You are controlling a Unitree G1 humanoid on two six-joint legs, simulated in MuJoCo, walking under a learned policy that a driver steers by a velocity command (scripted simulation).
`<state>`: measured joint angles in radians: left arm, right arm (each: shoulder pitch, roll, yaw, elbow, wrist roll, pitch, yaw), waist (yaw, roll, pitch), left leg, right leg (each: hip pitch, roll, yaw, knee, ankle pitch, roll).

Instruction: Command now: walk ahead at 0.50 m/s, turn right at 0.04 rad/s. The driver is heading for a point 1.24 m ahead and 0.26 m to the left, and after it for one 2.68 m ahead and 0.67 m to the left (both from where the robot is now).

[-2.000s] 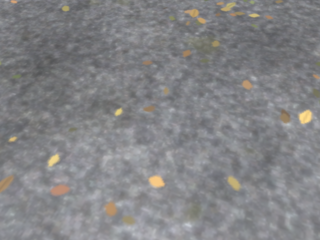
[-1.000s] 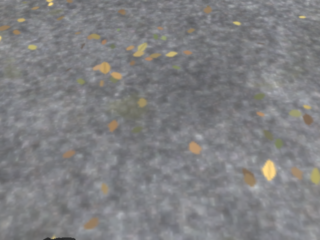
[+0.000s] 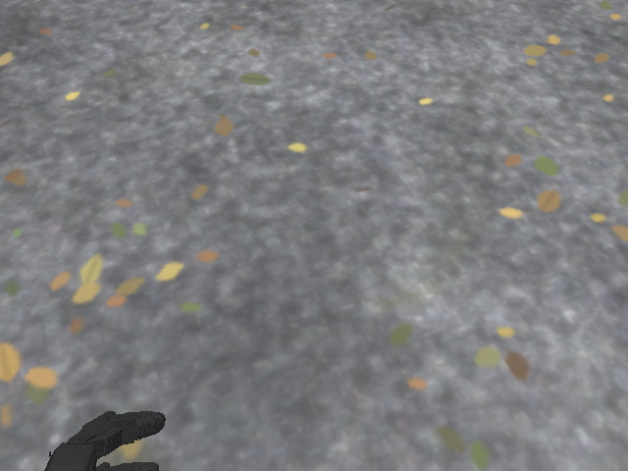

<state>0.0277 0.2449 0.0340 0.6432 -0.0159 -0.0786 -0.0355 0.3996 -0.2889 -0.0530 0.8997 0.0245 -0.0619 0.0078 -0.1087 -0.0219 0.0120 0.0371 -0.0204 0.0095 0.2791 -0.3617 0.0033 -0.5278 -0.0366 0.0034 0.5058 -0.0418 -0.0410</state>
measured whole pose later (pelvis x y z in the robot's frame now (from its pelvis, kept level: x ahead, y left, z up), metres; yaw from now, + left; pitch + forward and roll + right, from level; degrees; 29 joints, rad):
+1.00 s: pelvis +0.54 +0.02 +0.01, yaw +0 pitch +2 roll +2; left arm 0.07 0.26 0.04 0.77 -0.01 -0.07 -0.02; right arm 0.36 -0.28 -0.05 0.91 0.01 -0.07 0.01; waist -0.08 -0.04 0.01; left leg 0.02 -0.06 0.04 0.21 -0.27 0.04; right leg -0.62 -0.09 0.02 0.57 0.06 0.00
